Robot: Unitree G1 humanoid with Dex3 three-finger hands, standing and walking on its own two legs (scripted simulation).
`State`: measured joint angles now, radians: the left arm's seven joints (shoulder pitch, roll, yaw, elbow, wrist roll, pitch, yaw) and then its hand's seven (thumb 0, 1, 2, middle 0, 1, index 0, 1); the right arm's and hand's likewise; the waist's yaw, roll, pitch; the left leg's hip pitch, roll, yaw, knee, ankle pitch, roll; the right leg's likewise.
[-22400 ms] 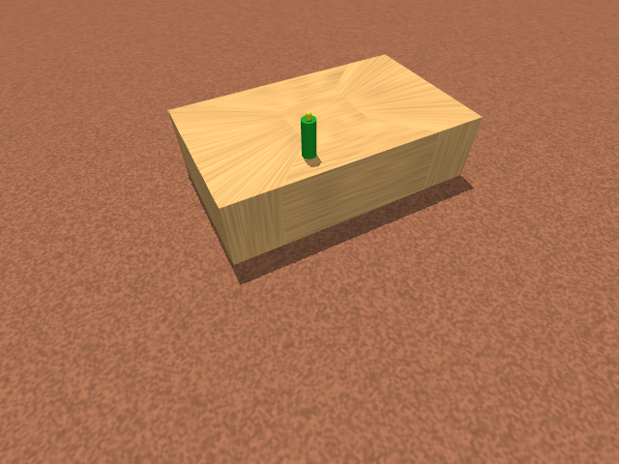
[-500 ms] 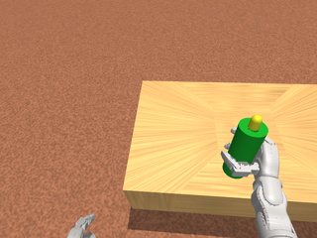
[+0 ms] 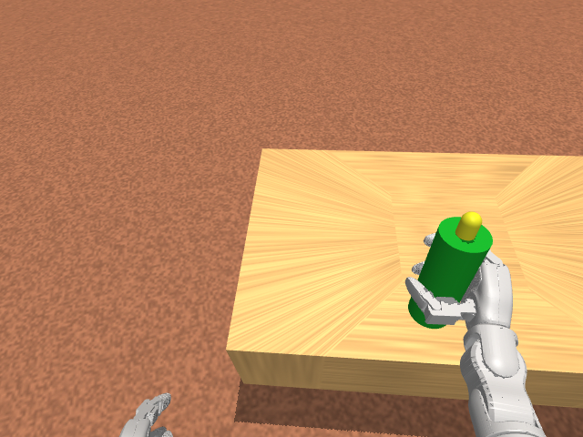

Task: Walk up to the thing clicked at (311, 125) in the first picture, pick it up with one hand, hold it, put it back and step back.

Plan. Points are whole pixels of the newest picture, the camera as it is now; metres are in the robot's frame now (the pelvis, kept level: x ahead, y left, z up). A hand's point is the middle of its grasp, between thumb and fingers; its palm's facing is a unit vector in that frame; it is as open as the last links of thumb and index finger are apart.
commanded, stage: hold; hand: right
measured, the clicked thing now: (448, 269) +0.33 -0.18 +0.06
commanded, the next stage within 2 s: crouch in 1.20 s
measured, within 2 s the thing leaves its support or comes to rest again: neither
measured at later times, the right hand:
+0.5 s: hand (435, 285) +0.32 -0.16 +0.04, palm faces +0.18 +0.98 -0.01, open 8.7 cm
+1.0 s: hand (437, 287) +0.32 -0.16 +0.04, palm faces +0.18 +0.98 +0.00, open 8.7 cm
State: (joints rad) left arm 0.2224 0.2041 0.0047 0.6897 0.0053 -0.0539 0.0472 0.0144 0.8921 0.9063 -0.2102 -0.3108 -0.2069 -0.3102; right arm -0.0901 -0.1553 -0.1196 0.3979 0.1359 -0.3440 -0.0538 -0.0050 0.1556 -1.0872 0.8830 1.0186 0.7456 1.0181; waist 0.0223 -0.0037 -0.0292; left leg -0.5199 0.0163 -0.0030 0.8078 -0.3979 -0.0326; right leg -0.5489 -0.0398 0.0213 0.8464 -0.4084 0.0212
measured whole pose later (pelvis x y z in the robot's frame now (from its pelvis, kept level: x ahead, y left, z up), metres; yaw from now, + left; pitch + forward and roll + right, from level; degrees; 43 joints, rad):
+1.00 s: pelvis -0.01 +0.00 +0.00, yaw +0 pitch +6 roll +1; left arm 0.21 0.20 0.00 0.69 0.01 -0.06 0.05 0.01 0.89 0.90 -0.21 -0.31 -0.21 -0.31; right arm -0.11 -0.16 -0.12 0.44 0.14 -0.35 -0.04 -0.01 0.15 -1.09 0.88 1.02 0.74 1.02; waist 0.02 0.00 -0.03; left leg -0.53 0.02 0.00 0.82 -0.39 -0.03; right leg -0.56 -0.04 0.02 0.85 -0.39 0.03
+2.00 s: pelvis -0.04 +0.00 -0.13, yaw +1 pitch +26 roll +2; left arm 0.18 0.24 0.00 0.70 0.06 -0.05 -0.01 0.01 0.91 0.91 -0.20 -0.31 -0.20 -0.30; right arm -0.51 -0.29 -0.34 0.91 0.13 -0.61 0.09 0.00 0.16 -1.09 0.88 1.03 0.74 1.03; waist 0.09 0.01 -0.17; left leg -1.31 0.01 0.00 1.45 -0.59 -0.03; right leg -1.34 -0.04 0.06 1.48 -0.59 0.03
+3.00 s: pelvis -0.07 +0.00 -0.26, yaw +3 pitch +35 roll +4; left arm 0.17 0.27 -0.01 0.67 0.08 0.00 -0.03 0.01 0.90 0.90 -0.21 -0.30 -0.20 -0.30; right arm -0.82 -0.46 -0.49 1.07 0.06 -0.51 0.13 -0.01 0.16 -1.09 0.88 1.03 0.74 1.03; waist 0.15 -0.02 -0.18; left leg -1.83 0.00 0.02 1.88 -0.66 -0.04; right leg -1.88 -0.02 0.11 1.93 -0.67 0.04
